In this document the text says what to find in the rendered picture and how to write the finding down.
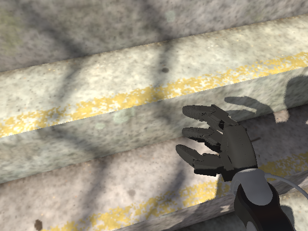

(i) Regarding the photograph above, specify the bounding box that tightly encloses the right robot hand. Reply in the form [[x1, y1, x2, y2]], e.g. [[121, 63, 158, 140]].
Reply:
[[175, 104, 260, 182]]

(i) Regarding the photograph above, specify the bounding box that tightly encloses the robot right forearm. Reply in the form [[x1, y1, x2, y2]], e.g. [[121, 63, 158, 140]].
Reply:
[[230, 168, 296, 231]]

